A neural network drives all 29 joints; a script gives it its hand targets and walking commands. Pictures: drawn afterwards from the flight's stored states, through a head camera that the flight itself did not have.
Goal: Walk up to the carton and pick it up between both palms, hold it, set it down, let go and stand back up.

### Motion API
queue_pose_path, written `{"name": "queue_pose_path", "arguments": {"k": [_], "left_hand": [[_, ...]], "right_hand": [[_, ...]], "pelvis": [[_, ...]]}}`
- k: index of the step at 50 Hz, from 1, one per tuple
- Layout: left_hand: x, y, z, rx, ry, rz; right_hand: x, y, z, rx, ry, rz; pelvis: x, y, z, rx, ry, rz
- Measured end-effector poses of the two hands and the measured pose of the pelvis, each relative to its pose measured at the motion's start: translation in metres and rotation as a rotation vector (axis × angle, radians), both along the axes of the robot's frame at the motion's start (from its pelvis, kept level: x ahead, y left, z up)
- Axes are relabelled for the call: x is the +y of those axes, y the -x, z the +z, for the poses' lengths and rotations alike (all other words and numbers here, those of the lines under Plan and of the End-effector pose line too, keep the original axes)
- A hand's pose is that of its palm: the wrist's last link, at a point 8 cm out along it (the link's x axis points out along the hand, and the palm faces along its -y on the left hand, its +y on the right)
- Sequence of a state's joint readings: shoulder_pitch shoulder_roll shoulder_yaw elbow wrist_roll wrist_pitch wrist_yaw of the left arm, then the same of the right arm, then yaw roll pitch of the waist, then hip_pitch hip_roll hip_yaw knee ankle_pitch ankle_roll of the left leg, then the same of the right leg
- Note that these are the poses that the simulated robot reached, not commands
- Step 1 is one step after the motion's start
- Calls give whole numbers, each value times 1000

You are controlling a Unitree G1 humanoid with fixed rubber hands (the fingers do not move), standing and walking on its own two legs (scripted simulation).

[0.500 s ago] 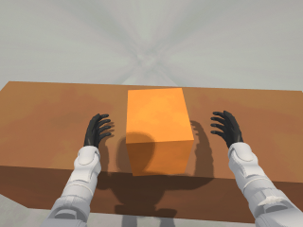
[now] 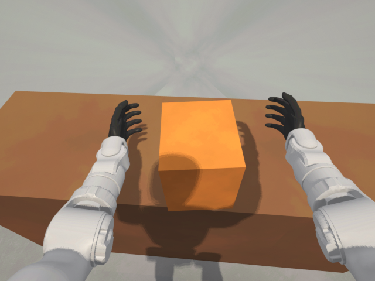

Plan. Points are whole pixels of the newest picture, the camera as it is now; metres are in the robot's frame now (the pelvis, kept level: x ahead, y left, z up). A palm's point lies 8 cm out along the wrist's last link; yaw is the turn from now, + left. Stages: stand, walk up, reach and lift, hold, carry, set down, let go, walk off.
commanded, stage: reach and lift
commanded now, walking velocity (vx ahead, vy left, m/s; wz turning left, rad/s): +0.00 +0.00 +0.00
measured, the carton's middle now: (198, 157) +0.44 +0.06 -0.03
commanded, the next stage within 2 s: none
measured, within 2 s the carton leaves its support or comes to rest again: neither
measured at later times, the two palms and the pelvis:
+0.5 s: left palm (128, 163) +0.40 +0.23 -0.02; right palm (275, 157) +0.45 -0.13 +0.00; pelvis -0.01 +0.00 -0.02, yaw +0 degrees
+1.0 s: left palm (142, 165) +0.41 +0.20 -0.04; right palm (268, 158) +0.45 -0.12 -0.02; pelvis -0.01 +0.01 -0.04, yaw -1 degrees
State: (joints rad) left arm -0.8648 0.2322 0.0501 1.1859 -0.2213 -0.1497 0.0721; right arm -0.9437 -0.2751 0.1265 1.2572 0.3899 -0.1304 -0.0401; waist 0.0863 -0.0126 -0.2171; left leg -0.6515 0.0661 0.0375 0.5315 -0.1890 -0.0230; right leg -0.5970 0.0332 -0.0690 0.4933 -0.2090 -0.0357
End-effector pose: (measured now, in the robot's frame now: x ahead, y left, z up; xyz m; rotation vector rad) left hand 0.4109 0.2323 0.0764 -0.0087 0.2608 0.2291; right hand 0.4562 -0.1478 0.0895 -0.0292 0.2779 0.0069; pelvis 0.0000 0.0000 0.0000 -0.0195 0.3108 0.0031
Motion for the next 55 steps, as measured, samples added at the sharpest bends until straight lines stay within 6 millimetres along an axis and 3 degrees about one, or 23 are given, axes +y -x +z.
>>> {"name": "queue_pose_path", "arguments": {"k": [6, 10, 23, 30, 39, 46, 55], "left_hand": [[3, -9, 0, 4, -2, 9], [3, -9, -9, 14, -9, 1], [1, 12, -89, 78, 8, 10], [-9, 4, -108, 47, -7, -5], [-21, 0, -113, 35, -20, -34], [-27, 5, -113, 25, 5, -18], [-48, 0, -110, -16, 38, -33]], "right_hand": [[4, -10, 3, -2, 7, 12], [7, -12, -5, 7, 14, 15], [13, 10, -84, 70, 23, 14], [14, 8, -111, 34, 9, 12], [12, 4, -120, -14, 2, -2], [17, 4, -114, -44, -5, 4], [47, 5, -109, -27, -11, 51]], "pelvis": [[-1, 2, -3, 41, -1, -4], [-1, 2, -4, 61, 0, 0], [1, 5, -17, 171, 4, 8], [4, 8, -30, 249, 10, 3], [8, 9, -37, 259, 5, -14], [8, 9, -40, 249, -2, -22], [3, 12, -45, 229, -2, -8]]}}
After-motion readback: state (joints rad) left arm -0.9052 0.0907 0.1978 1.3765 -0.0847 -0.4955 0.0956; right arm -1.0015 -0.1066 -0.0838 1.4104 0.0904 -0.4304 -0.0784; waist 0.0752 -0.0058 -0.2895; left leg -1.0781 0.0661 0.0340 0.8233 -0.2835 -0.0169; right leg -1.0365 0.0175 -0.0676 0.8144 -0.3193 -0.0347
